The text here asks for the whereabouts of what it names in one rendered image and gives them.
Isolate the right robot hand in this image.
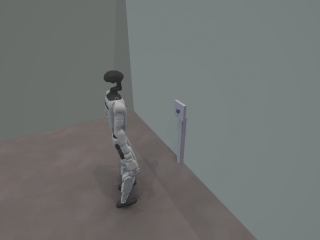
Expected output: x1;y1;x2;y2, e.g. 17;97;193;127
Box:
126;159;141;178

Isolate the panel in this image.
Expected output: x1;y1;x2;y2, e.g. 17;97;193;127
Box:
174;100;187;165

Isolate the robot right shin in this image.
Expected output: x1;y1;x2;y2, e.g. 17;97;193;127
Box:
121;176;135;204

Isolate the right robot foot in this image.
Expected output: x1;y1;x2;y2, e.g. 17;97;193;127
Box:
116;197;137;209

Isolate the right robot forearm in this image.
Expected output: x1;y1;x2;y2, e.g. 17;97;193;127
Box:
117;131;133;162

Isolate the right robot upper arm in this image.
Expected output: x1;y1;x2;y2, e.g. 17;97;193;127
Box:
113;101;126;138

